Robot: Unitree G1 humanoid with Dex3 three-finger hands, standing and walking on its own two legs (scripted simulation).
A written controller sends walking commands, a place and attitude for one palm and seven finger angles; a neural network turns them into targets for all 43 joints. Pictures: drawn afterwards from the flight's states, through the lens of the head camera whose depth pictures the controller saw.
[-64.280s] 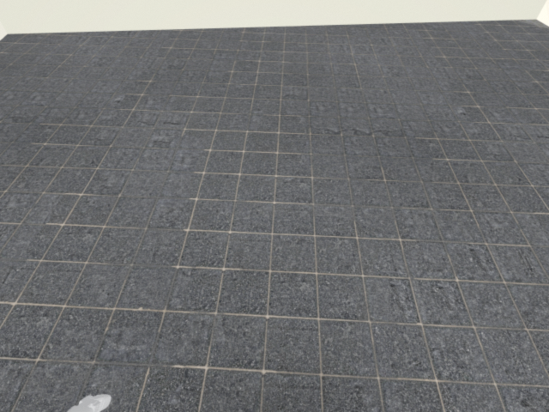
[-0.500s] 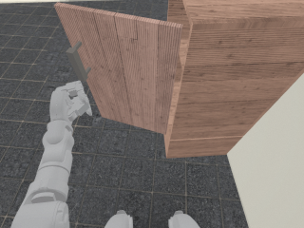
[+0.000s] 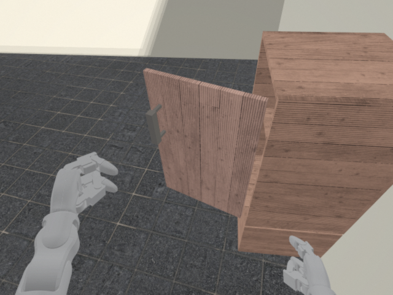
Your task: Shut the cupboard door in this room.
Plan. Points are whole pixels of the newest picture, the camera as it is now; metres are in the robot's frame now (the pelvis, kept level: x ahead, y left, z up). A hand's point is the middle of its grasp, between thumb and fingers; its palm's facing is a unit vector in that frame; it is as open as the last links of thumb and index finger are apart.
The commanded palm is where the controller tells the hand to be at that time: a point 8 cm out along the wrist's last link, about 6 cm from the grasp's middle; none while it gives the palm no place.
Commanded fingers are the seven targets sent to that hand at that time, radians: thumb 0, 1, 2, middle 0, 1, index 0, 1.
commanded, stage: draw the hand back to the body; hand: left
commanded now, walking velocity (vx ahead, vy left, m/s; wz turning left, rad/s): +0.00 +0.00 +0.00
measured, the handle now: (157, 124) +0.62 +0.19 -0.03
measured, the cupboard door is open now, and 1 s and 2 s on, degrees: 69 69 69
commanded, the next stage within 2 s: step back with the hand held close in 0.78 s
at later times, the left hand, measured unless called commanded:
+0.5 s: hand (24, 210) +0.19 +0.27 +0.17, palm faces +0.46 -0.77 -0.44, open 6.8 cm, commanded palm +0.15 +0.30 +0.18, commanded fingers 0.00 0.90 0.90 -0.20 -0.30 -0.20 -0.30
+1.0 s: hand (29, 211) +0.19 +0.26 +0.18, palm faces +0.45 -0.79 -0.43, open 7.4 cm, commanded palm +0.13 +0.29 +0.18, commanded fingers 0.00 0.90 0.90 -0.20 -0.30 -0.20 -0.30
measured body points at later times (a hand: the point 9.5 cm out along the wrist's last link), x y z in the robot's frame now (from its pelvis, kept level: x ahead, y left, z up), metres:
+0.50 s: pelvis +0.01 +0.00 +0.01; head -0.02 -0.03 +0.46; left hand +0.16 +0.31 +0.20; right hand +0.19 -0.22 -0.08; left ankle +0.01 +0.11 -0.73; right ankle -0.02 -0.12 -0.73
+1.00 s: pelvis -0.01 -0.01 +0.01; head -0.03 -0.04 +0.46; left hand +0.16 +0.30 +0.20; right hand +0.18 -0.23 -0.08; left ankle +0.01 +0.11 -0.73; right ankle -0.02 -0.13 -0.73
